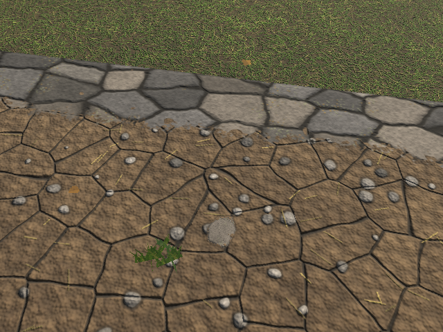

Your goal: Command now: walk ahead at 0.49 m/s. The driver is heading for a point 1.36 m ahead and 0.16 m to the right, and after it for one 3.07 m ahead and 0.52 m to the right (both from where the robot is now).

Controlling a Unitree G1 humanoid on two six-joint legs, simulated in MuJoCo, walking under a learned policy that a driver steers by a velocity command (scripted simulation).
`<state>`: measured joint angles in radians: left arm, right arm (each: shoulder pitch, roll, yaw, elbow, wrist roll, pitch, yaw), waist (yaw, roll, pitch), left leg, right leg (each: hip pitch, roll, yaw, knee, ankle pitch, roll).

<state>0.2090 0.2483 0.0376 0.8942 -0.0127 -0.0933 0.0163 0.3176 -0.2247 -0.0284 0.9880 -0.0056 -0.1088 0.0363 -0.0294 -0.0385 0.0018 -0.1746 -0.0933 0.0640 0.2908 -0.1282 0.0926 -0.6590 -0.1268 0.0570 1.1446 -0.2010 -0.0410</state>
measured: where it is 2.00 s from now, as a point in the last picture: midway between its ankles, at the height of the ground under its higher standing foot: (228, 184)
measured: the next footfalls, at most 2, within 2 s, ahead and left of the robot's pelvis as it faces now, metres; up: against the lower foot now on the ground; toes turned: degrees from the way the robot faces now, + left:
right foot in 0.30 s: +0.34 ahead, -0.17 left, +0.00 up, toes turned -2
left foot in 0.86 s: +0.65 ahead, +0.07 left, +0.00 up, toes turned +3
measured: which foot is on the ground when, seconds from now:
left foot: down 0.00-0.32, up 0.34-0.84, down 0.86-1.00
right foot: up 0.00-0.28, down 0.30-0.86, up 0.88-1.00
